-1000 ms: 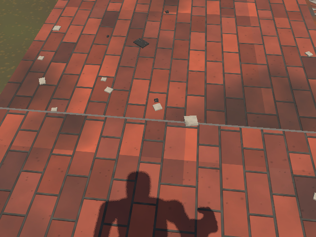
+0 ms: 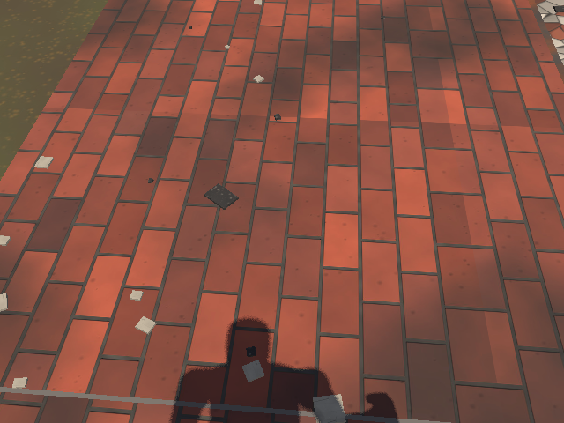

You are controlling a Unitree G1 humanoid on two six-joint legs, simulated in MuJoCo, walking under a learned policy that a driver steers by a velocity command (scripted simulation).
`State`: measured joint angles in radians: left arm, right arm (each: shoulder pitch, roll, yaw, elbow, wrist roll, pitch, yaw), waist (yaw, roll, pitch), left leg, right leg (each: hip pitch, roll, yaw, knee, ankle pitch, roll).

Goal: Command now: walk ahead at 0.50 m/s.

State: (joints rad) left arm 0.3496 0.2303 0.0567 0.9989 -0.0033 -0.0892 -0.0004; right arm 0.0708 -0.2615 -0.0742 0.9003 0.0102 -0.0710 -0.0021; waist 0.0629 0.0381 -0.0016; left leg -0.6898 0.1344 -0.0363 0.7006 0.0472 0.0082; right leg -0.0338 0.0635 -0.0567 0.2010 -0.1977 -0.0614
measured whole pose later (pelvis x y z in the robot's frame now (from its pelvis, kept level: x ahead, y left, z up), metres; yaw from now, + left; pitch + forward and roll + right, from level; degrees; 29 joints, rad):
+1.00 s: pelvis +0.27 +0.04 -0.01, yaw +0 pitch -1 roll +0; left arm 0.16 0.21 0.05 1.07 0.00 0.00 0.04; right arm 0.15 -0.23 -0.04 1.06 0.00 0.00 -0.03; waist 0.00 0.00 0.04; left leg -0.20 0.00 0.05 0.49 -0.28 0.01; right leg -0.21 -0.03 -0.01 0.50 -0.27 0.02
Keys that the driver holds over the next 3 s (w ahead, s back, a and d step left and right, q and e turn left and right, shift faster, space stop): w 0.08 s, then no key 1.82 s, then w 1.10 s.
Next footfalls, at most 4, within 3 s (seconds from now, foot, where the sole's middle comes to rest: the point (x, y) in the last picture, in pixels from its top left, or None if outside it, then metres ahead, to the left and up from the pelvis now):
0.18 left None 0.30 0.15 -0.78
0.56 right None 0.30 -0.09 -0.78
2.22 right None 0.36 -0.11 -0.78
2.70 left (275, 327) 0.75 0.11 -0.78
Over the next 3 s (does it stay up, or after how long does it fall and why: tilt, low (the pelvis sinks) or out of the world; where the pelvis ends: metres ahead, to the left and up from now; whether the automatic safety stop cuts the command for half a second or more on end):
stays up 0.73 0.03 0.00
